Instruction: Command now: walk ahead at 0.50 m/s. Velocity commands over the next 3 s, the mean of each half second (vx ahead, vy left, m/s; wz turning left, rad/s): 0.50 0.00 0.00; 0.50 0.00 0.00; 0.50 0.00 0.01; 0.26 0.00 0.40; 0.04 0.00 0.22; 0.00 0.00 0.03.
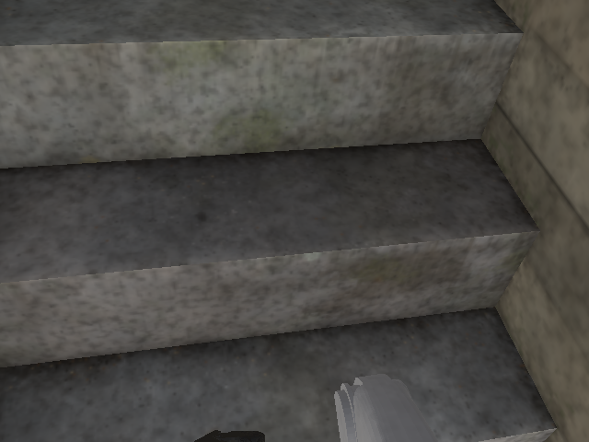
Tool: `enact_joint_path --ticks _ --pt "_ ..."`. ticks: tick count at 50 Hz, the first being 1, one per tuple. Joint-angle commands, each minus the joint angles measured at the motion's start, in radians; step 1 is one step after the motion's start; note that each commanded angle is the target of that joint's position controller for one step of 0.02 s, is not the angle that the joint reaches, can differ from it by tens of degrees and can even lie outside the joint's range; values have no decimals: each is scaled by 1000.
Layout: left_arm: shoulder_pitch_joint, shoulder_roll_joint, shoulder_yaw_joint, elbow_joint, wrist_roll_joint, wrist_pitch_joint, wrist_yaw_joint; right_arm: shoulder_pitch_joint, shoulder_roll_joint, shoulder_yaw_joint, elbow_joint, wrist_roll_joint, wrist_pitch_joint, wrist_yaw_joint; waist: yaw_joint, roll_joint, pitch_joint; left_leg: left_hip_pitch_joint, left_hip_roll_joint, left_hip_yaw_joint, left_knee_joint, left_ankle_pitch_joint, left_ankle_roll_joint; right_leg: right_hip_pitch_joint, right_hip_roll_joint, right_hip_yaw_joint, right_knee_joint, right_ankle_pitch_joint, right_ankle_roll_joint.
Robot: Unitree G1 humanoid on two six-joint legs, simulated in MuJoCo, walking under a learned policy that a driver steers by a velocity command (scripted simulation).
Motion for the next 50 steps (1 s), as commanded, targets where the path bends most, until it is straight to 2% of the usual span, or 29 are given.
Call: enact_joint_path --ticks 1,2,4,5,6,7,9,11,12,14,16,19,21,24,25,26,27,28,29,30,31,32,34,39,44,45,47,49,50 --pt "-355 81 1 -244 -43 -38 -24 51 -227 -20 3 21 -21 -43 69 200 -1 -271 123 18 -282 1607 99 690 -2 -360 -500 -155 -40" --pt "-300 154 27 -255 -24 -23 -28 162 -232 -5 34 -25 -42 -50 105 230 -141 -147 186 1 -129 2354 101 838 128 -422 -461 -342 -41" --pt "134 268 88 -147 7 20 -29 -31 -368 -55 -20 14 -94 -27 328 422 -218 99 287 -65 226 2721 136 976 65 -135 -824 -518 -125" --pt "378 336 116 -43 48 29 -25 -116 -378 -69 -79 20 -123 7 402 252 -351 -103 212 -111 476 2440 164 1265 -36 234 -987 -529 -218" --pt "542 401 151 62 74 44 3 -160 -334 -76 -106 49 -150 42 366 -140 -376 -470 -12 -178 840 1428 189 1436 -237 786 -1418 -765 -374" --pt "525 349 138 108 96 52 32 -291 -278 -84 -122 26 -156 70 303 -203 -304 -594 -162 -320 1404 514 135 1311 -331 1112 -1655 -787 -392" --pt "366 198 109 163 60 21 10 -566 -19 -16 -357 9 -140 76 189 -76 19 -961 -170 -372 1943 244 171 998 -368 927 -1601 -836 -253" --pt "274 80 86 259 65 -32 -30 -455 77 35 -392 -7 -111 55 32 42 135 -1120 -147 -379 2006 234 203 886 -274 514 -1541 -554 -106" --pt "246 94 84 262 70 -33 -51 -384 131 70 -391 -14 -108 53 -14 12 140 -1201 -139 -348 2071 237 199 876 -269 369 -1537 -396 -67" --pt "226 99 72 294 100 -24 -79 -381 115 88 -386 24 -88 30 -42 -8 186 -1335 -146 -321 2233 225 156 815 -269 211 -1570 -211 -60" --pt "199 146 65 295 103 -27 -92 -445 82 98 -414 8 -80 9 -66 -45 196 -1369 -119 -268 2135 345 117 712 -227 76 -1597 -151 -37" --pt "270 212 70 307 49 -39 -54 -710 10 110 -497 -23 -74 -16 -2 -116 164 -1126 -63 -2 1600 459 45 546 -139 -33 -1730 -33 -43" --pt "487 303 103 377 37 -21 -21 -889 83 144 -540 -43 -70 -24 92 -182 20 -1018 12 145 1474 304 27 839 -241 77 -1881 255 -129" --pt "511 445 147 389 17 -22 -11 -713 -60 91 -489 -40 -70 -8 13 -282 -303 -667 -100 180 1106 -153 88 1369 -310 -44 -1600 1795 -132" --pt "462 484 160 373 4 -26 -19 -582 -127 61 -456 -38 -65 11 -38 -289 -375 -541 -140 131 882 -177 84 1495 -346 -21 -1476 1981 -179" --pt "370 446 151 335 -4 -45 -25 -462 -184 21 -408 -47 -56 20 -82 -257 -399 -402 -123 -17 682 -192 83 1521 -360 4 -1354 1853 -192" --pt "284 400 139 285 30 -78 -34 -251 -290 -26 -329 -71 -33 25 -145 -60 -429 -147 0 -365 538 -13 153 1286 -322 15 -1092 1616 -194" --pt "280 246 120 276 30 -86 -67 -79 -380 -66 -223 -65 17 4 -140 371 -417 109 251 -964 86 -18 377 781 -35 60 -611 250 -94" --pt "245 180 132 277 11 -103 -88 -46 -316 -76 -187 -57 12 -9 -148 225 -386 73 283 -1203 -28 -409 375 585 61 337 -38 14 -48" --pt "105 108 119 176 -23 -97 -89 -154 -253 -77 -163 -22 -3 5 -94 99 -151 -91 277 -1052 15 -458 301 364 41 271 225 -55 -63" --pt "14 58 90 96 -17 -87 -79 -201 -150 -54 -113 -12 -15 27 -51 19 36 -239 250 -853 67 -376 255 227 22 223 328 -111 -85" --pt "41 45 76 68 -3 -87 -61 -226 -51 -33 -60 -27 -29 55 20 -86 89 -304 187 -646 102 -214 168 218 19 223 308 -56 -106" --pt "139 15 55 58 -20 -67 -29 -288 59 -7 -19 -46 -34 82 114 -89 134 -389 135 -401 100 -5 113 214 16 237 346 -46 -97" --pt "159 31 26 -8 -33 -18 20 -252 -100 -15 -42 -51 -36 70 157 91 146 -400 168 -201 -75 211 165 10 -27 146 483 -29 -2" --pt "-315 60 -18 -266 1 -28 22 -86 -225 -39 -20 -11 -50 18 41 109 155 -482 183 -129 -461 193 182 262 -190 -173 -230 -68 52" --pt "-341 13 -43 -283 -18 -25 16 -51 -264 -40 11 22 -35 4 58 177 53 -509 183 -63 -514 541 192 648 -170 -252 -474 -200 29" --pt "-114 101 10 -260 -16 -16 14 24 -347 -43 63 -24 -58 22 179 358 -200 -164 220 2 -187 1968 229 933 -33 -281 -452 -432 -20" --pt "237 272 81 -171 14 12 -10 -24 -453 -74 64 18 -92 22 365 377 -330 38 246 -56 170 2040 199 1138 -25 20 -859 -525 -61" --pt "422 368 123 -41 68 42 11 -97 -358 -80 -15 19 -113 33 364 39 -308 -317 114 -121 525 1670 160 1320 -228 632 -1247 -716 -208"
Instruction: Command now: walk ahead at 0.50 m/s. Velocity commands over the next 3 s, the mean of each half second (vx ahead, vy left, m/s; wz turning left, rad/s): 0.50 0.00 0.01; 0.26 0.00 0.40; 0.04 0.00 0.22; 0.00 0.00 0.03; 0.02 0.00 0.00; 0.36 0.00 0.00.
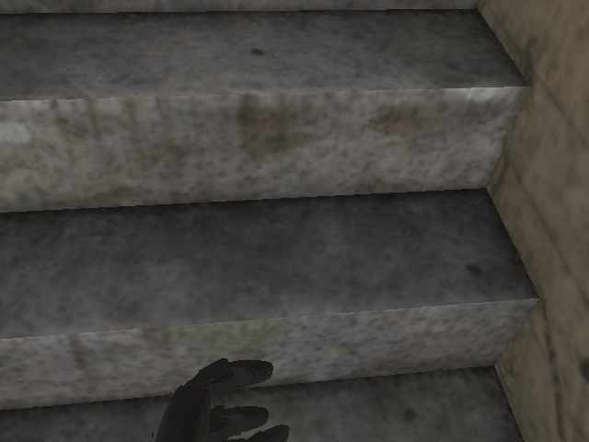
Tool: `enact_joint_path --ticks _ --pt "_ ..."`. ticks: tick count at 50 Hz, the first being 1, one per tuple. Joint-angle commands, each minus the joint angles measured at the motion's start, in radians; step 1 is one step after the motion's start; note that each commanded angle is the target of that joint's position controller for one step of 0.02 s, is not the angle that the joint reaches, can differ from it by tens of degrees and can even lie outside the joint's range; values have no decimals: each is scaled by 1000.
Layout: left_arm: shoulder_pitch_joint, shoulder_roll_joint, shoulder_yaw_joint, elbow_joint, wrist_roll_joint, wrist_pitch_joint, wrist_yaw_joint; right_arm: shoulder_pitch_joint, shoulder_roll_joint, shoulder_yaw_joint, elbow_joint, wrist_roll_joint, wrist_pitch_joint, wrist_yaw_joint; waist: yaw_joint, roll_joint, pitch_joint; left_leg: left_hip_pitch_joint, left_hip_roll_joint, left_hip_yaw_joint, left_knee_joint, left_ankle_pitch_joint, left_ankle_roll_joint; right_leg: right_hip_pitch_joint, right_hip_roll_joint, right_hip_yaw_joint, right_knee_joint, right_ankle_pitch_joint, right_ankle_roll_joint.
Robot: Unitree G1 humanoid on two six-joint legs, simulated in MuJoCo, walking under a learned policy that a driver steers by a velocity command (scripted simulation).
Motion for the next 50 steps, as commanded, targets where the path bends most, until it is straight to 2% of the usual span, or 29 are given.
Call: enact_joint_path --ticks 1,2,4,5,7,11,14,16,19,20,21,22,23,24,25,27,29,31,33,37,38,39,41,42,43,44,45,46,50 --pt "628 401 176 203 76 61 29 -108 -233 -73 -119 25 -65 24 273 -268 -360 -528 -234 -243 1117 48 65 936 -339 1394 -1147 -592 -307" --pt "593 348 167 240 52 44 42 -217 -136 -83 -202 27 -76 34 211 -267 -305 -737 -298 -433 1675 -73 32 879 -402 1390 -1168 -569 -218" --pt "441 186 132 373 22 -7 -22 -487 55 -12 -409 14 -52 2 94 -108 101 -1102 -274 -293 1996 -127 83 569 -326 893 -1016 -345 -81" --pt "400 83 111 422 32 -17 -39 -446 87 9 -438 -4 -28 -15 28 -50 163 -1165 -274 -294 2058 -103 120 522 -246 639 -936 -81 -1" --pt "354 39 102 421 54 -14 -65 -335 145 54 -444 8 -11 -21 -26 -49 156 -1296 -268 -329 2115 -35 139 537 -200 376 -902 199 116" --pt "263 112 72 383 70 -7 -62 -340 103 72 -458 26 39 -59 -96 -130 183 -1360 -293 -166 2065 46 43 309 -126 102 -1028 322 114" --pt "434 193 79 415 9 -23 1 -683 68 106 -579 33 52 -49 17 -200 159 -1148 -239 133 1664 -23 -26 194 -114 99 -1292 390 22" --pt "534 273 105 457 15 -6 29 -762 106 117 -598 13 59 -39 30 -195 36 -1143 -154 167 1682 -97 -26 540 -179 144 -1338 608 -49" --pt "574 355 119 476 -9 5 72 -738 -21 96 -602 -9 52 -18 -29 -261 -194 -706 -263 237 1306 -459 98 815 -213 0 -1110 2395 -48" --pt "542 470 158 461 -12 -12 73 -520 -68 84 -554 -38 61 -4 -109 -330 -254 -624 -271 155 1129 -586 105 987 -318 76 -1016 2621 -132" --pt "508 472 160 443 -29 -23 67 -452 -135 54 -556 -44 65 12 -139 -310 -292 -532 -311 134 928 -684 87 1090 -353 113 -916 2642 -186" --pt "431 453 160 416 -26 -37 60 -355 -160 34 -519 -51 73 16 -191 -275 -297 -394 -296 28 665 -675 97 1092 -337 111 -745 2490 -203" --pt "316 442 167 343 2 -67 39 -134 -259 -11 -446 -85 98 7 -254 -76 -326 -107 -160 -327 468 -555 170 798 -284 166 -417 2098 -208" --pt "272 263 149 336 29 -103 -8 -16 -340 -56 -347 -116 128 -29 -209 388 -330 104 84 -1062 65 -393 416 224 107 289 257 585 -112" --pt "199 164 143 281 27 -136 -47 35 -205 -26 -297 -111 91 -62 -205 227 -241 87 166 -1215 -10 -435 398 -75 194 571 887 354 -96" --pt "-32 -45 51 48 19 -130 -53 -99 -68 3 -208 -59 35 -15 -44 -6 128 -173 83 -761 83 -429 208 -434 154 532 1209 289 -115" --pt "125 -51 21 45 11 -105 -34 -220 84 41 -183 -53 35 44 95 -104 195 -319 -53 -344 136 -309 64 -459 104 471 1165 347 -91" --pt "212 13 14 34 -26 -83 -14 -418 28 39 -253 -60 46 59 210 -44 272 -660 -155 -85 24 -212 19 -269 86 368 883 336 -43" --pt "145 15 3 -1 -19 -45 24 -354 -56 29 -233 -53 26 46 186 83 258 -716 -157 -68 -48 75 89 -235 46 177 875 405 12" --pt "-198 31 -13 -126 66 -42 34 32 -182 -33 -188 23 54 -33 -23 45 68 -389 -110 -173 -186 282 106 -105 -53 -42 289 423 63" --pt "-226 -12 -16 -159 50 -31 43 -11 -272 -57 -221 31 84 -49 26 113 -51 -390 -71 -158 -219 597 112 220 -31 -23 103 217 35" --pt "-151 55 40 -135 33 -26 61 -60 -299 -71 -259 0 77 -55 89 187 -212 -297 -80 -134 -69 1182 103 457 40 -52 103 55 29" --pt "278 271 124 3 55 -15 54 -173 -403 -107 -295 38 44 -44 225 258 -411 -21 4 -176 249 1685 118 668 34 188 -227 50 -13" --pt "470 382 163 87 84 -16 42 -249 -346 -91 -320 13 12 -26 270 40 -513 -125 -37 -185 512 1209 111 930 -99 473 -455 405 -81" --pt "441 419 191 92 96 6 55 -270 -182 -64 -402 -22 17 0 218 -461 -537 -560 -335 -244 1015 -182 -2 1103 -376 987 -806 836 -297" --pt "327 310 178 68 78 7 50 -237 -178 -71 -401 -10 16 39 167 -310 -545 -651 -339 -394 1444 -323 -33 1015 -396 1076 -833 477 -285" --pt "194 220 170 86 15 18 44 -359 -124 -70 -479 29 51 52 116 -142 -319 -788 -298 -304 1668 -326 -33 799 -382 942 -821 157 -248" --pt "107 152 160 108 -24 21 56 -357 -87 -59 -523 20 94 34 37 -42 -75 -836 -219 -212 1633 -276 -31 580 -343 735 -761 -31 -174" --pt "163 133 142 191 -5 24 82 -354 -38 -27 -572 23 140 6 -27 14 134 -882 -202 -173 1809 -130 -12 390 -324 453 -818 50 -88"
Over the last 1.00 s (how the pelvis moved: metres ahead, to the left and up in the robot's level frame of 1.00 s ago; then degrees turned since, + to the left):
0.54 -0.02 0.47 1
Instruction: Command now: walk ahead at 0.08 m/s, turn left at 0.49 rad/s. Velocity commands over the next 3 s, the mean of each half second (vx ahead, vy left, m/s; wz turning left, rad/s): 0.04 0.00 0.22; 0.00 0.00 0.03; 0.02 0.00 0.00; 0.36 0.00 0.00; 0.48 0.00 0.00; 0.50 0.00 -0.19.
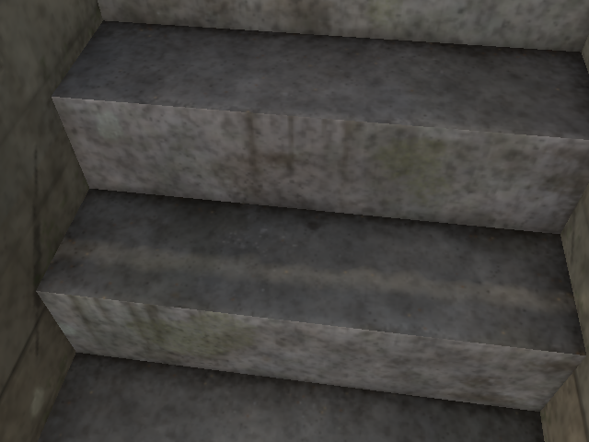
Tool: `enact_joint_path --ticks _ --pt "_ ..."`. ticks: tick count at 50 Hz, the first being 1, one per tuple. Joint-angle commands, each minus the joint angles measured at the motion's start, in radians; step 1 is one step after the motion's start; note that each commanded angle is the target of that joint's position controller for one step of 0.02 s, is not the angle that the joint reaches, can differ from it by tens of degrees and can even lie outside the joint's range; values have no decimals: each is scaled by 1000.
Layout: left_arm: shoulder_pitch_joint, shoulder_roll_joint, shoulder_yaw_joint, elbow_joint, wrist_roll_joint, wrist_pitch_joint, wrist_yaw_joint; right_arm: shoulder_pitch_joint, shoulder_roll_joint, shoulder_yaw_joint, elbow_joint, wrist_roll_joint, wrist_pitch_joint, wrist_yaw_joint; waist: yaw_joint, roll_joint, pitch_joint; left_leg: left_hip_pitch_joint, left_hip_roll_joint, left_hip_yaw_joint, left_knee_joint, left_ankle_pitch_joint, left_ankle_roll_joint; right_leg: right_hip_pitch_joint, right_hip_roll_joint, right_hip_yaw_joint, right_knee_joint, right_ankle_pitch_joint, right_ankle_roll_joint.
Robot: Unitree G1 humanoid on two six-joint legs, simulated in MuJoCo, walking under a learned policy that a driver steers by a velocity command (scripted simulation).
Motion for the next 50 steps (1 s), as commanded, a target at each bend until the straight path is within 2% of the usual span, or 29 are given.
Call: enact_joint_path --ticks 1,3,6,7,9,10,12,13,15,16,17,18,19,20,21,22,24,26,27,28,29,31,32,33,34,35,36,41,50 --pt "-27 -48 -26 -47 -3 -19 6 42 156 62 -102 11 14 -2 -59 -24 55 -178 67 -62 129 116 0 65 -233 354 -491 29 -158" --pt "-1 -32 -29 -91 4 -18 10 -12 129 60 -116 20 17 1 -37 -61 28 -168 78 -52 -18 214 -47 92 -214 258 -490 112 -165" --pt "57 47 2 -106 -2 -23 6 -41 105 55 -164 16 13 -16 -20 -192 12 -151 120 -8 -238 155 -124 219 -221 198 -585 259 -176" --pt "43 98 19 -121 -18 -13 7 -74 113 65 -173 18 13 -13 -17 -224 -24 -59 169 82 -496 93 -132 256 -197 118 -635 232 -163" --pt "71 116 30 -137 -31 5 11 -174 152 89 -194 23 21 2 38 -246 -50 254 167 159 -891 -81 -125 212 -155 62 -687 129 -150" --pt "118 145 48 -113 -23 -2 3 -180 134 74 -172 46 9 -4 73 -297 -72 358 123 222 -948 -153 -129 226 -172 81 -747 42 -182" --pt "81 183 65 -106 8 -8 6 -82 79 51 -146 4 9 -16 38 -312 -59 435 124 202 -1014 -191 -100 264 -217 124 -754 -14 -161" --pt "110 185 64 -93 26 -1 8 -23 64 38 -129 -1 13 -27 6 -314 -41 462 129 167 -1146 -255 -70 291 -191 100 -697 -60 -105" --pt "109 86 40 -70 18 -12 -7 64 39 27 -80 -41 4 -9 -16 -117 58 496 142 73 -1472 -162 -26 307 -90 60 -430 81 -52" --pt "92 3 20 -109 28 -33 -7 58 -28 26 -79 -71 -2 -2 24 116 34 600 264 -114 -1425 401 -29 115 -61 81 -147 -18 14" --pt "251 -24 26 -57 18 -33 -3 116 -15 35 -100 -84 2 2 50 336 -195 623 438 -399 -1547 388 88 98 -38 179 98 -69 67" --pt "358 10 54 -5 4 -31 -4 106 56 66 -90 -69 -7 10 79 268 -237 553 468 -448 -1579 432 155 169 -6 314 341 -53 131" --pt "312 16 66 -23 -19 -24 -2 74 37 59 -54 -54 -12 -1 89 277 -193 522 449 -456 -1639 34 197 53 30 305 493 -39 147" --pt "178 -2 59 -37 -10 -20 7 18 69 74 -48 -63 -22 -17 74 177 -75 473 367 -358 -1649 -194 156 -24 19 321 475 36 136" --pt "56 -35 44 -86 2 -25 20 -40 44 70 -18 -75 -17 -35 91 189 -4 439 301 -245 -1596 -67 147 -52 50 289 456 114 123" --pt "43 -15 42 -76 13 -23 29 -41 61 77 -31 -79 -24 -47 82 168 -12 451 286 -192 -1556 108 148 -33 76 297 462 167 115" --pt "124 -4 45 -22 30 -20 13 -23 112 81 -31 -54 -34 -63 74 85 -82 506 272 -125 -1498 224 164 15 102 304 358 192 110" --pt "118 -55 17 -20 19 -13 2 -41 96 75 -29 -46 -30 -66 88 111 -78 532 244 -61 -1498 325 148 88 92 245 37 126 95" --pt "107 -75 8 -6 8 -10 -9 -56 108 81 -55 -65 -29 -66 80 102 -112 533 269 -68 -1514 412 154 185 63 263 -127 65 87" --pt "73 -86 -1 2 -12 -3 -19 3 113 78 -39 -54 -27 -68 37 121 -104 552 272 -46 -1550 484 152 237 106 162 -300 -80 85" --pt "123 -93 -2 47 1 3 -28 49 117 82 -19 -42 -24 -72 45 138 -137 553 293 -71 -1548 554 160 338 86 167 -402 -37 82" --pt "149 -84 -5 104 9 4 -51 119 117 82 29 -10 -39 -53 52 76 -138 561 248 -22 -1523 575 100 474 69 188 -725 345 42" --pt "132 -10 10 107 17 4 -54 155 98 75 45 0 -48 -42 41 -5 -154 577 211 8 -1508 457 56 515 18 241 -729 564 16" --pt "77 27 12 96 21 4 -51 179 79 70 62 -4 -60 -32 14 -47 -166 553 191 10 -1504 366 29 593 -7 243 -675 783 -10" --pt "41 29 9 99 22 8 -46 281 76 64 90 -26 -67 -27 -38 -111 -216 573 190 -12 -1570 244 14 619 -21 222 -606 765 -40" --pt "88 7 17 114 6 5 -43 194 83 68 88 -42 -65 -27 35 -93 -187 596 160 0 -1554 193 -3 560 -19 234 -646 532 -34" --pt "101 -1 18 133 6 1 -38 135 89 68 75 -41 -58 -31 47 -86 -127 577 162 4 -1549 167 -4 500 -3 226 -664 427 -28" --pt "93 -34 16 178 20 2 -44 158 94 66 82 -45 -38 -47 44 -86 -77 539 170 26 -1556 148 9 454 4 218 -691 389 -35" --pt "129 2 20 233 15 -1 -47 198 94 69 101 -40 -26 -55 47 -35 -61 555 172 27 -1560 159 9 438 6 222 -719 367 -23"
Over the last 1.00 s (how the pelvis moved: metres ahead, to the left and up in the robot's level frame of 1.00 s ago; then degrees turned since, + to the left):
0.45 -0.04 0.50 13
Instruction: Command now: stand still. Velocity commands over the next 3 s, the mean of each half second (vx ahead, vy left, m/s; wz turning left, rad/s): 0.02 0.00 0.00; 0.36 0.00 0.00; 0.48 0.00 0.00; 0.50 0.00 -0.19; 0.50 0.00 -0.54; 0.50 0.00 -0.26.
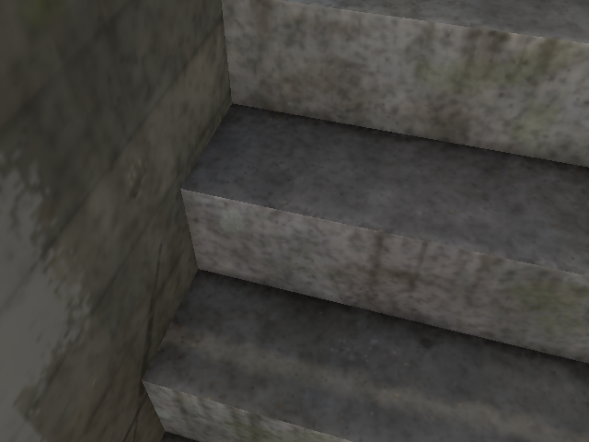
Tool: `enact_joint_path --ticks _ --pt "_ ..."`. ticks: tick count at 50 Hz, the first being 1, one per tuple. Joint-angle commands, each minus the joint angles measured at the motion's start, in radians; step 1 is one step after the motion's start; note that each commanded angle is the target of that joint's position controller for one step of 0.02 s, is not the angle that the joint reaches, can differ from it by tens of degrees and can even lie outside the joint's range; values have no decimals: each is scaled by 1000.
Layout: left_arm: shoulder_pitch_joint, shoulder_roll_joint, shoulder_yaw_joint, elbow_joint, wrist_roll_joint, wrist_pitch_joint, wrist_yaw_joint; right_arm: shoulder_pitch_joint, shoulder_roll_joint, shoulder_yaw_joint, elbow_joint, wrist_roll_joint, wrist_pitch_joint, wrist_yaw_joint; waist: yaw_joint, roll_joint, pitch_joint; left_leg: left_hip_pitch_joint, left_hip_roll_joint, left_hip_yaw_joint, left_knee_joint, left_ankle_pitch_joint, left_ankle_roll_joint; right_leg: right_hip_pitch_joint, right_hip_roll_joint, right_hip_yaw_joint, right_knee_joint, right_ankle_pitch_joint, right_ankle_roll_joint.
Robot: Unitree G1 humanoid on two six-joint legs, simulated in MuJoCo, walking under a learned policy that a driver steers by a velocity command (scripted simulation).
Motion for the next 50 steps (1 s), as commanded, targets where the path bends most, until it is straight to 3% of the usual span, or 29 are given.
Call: enact_joint_path --ticks 1,20,22,25,28,30,33,35,36,37,38,39,40,41,42,43,44,45,46,47,48,49,50 --pt "44 78 10 -9 -1 -7 2 42 -60 -10 -41 0 -8 -4 -1 7 3 43 125 -105 -61 281 20 -21 -76 55 -48 202 -74" --pt "89 75 6 23 -2 -2 9 67 -71 -10 -13 5 -10 -10 4 2 35 18 132 -104 -77 213 13 -20 -68 53 -70 167 -78" --pt "89 76 5 22 -4 -3 10 69 -76 -13 -4 7 -6 -15 5 11 38 4 124 -105 -93 42 25 -33 -52 38 -64 37 -92" --pt "65 102 12 -4 -23 -11 15 49 -130 -35 -11 24 0 -30 8 55 79 -90 149 -163 -134 -398 92 -122 -18 8 46 -212 -144" --pt "75 86 2 -20 -14 -25 13 15 -131 -39 -24 28 -12 -36 27 76 111 -145 165 -192 -144 -405 125 -156 -13 12 78 -206 -176" --pt "108 102 1 -15 -12 -32 7 -7 -130 -40 -36 33 -24 -30 39 30 97 -172 146 -152 -82 -320 125 -121 -20 33 63 -182 -198" --pt "146 159 12 4 -9 -38 3 -21 -116 -30 -58 27 -49 -18 32 -117 47 -228 80 -24 162 -4 89 -24 -70 128 19 18 -244" --pt "207 218 30 14 -12 -40 -2 -39 -101 -14 -63 25 -63 0 56 -183 -4 -308 37 72 399 145 49 82 -151 234 -28 254 -314" --pt "182 248 37 10 -7 -34 -1 -44 -78 -3 -64 25 -67 11 43 -229 2 -376 36 106 504 -101 26 113 -232 304 -66 416 -360" --pt "136 271 38 -6 -6 -36 7 -52 -76 5 -88 26 -68 15 19 -230 23 -435 99 55 594 -290 21 121 -300 342 -86 476 -363" --pt "111 271 36 -12 -11 -46 12 -82 -99 5 -120 26 -70 16 -6 -191 52 -457 134 26 612 -398 28 111 -315 313 -80 593 -340" --pt "11 277 33 -42 -16 -51 15 -48 -115 2 -135 22 -73 17 -70 -149 47 -335 154 18 491 -442 52 35 -274 208 -36 827 -284" --pt "-96 258 21 -76 -17 -50 15 94 -160 -22 -95 20 -82 18 -171 -66 -17 -92 117 55 261 -280 87 -40 -180 88 113 1157 -241" --pt "-137 243 19 -91 -41 -54 10 300 -202 -59 -12 30 -73 11 -292 -3 -65 156 61 64 -36 89 119 -133 -105 23 362 1278 -204" --pt "-132 167 -1 -122 -40 -76 -12 501 -297 -87 83 17 -32 -11 -311 279 -132 440 241 -318 -150 248 207 -445 3 -51 754 694 -127" --pt "-233 17 -46 -124 -40 -121 -38 605 -287 -70 167 -4 2 -16 -316 412 -45 403 367 -420 -114 874 285 -628 168 -74 1431 -204 -62" --pt "-59 5 -35 -108 -64 -149 -42 471 -256 -36 119 -48 -16 -14 -182 351 -88 485 482 -531 -41 1160 411 -886 215 165 1990 -350 -46" --pt "-69 9 -40 -197 -94 -151 -29 394 -223 -39 111 -37 -25 -10 -124 343 -84 583 496 -500 -75 910 412 -1111 176 149 2172 -445 -39" --pt "-205 -3 -58 -303 -92 -149 -12 329 -208 -47 122 -29 -39 -8 -134 299 -3 653 449 -426 -102 630 320 -1320 123 160 2129 -506 -34" --pt "-368 -30 -86 -420 -68 -146 -10 293 -154 -41 173 -39 -44 1 -143 103 46 654 381 -346 -130 514 230 -1435 102 121 2154 -513 -37" --pt "-450 -87 -119 -492 -64 -142 -20 296 -108 -31 211 -52 -43 12 -144 55 94 618 376 -324 -134 562 194 -1549 112 68 2326 -545 -37" --pt "-436 -132 -142 -528 -56 -126 -28 273 -91 -28 222 -42 -47 19 -107 46 149 554 374 -277 -133 592 159 -1644 86 45 2369 -564 -48" --pt "-439 -132 -160 -574 -28 -127 -43 305 -68 -25 241 -30 -50 17 -108 -4 122 596 310 -213 -90 687 130 -1683 66 14 2291 -557 -55"
Over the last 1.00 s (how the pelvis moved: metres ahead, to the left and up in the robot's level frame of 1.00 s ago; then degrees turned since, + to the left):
0.15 0.11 0.08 6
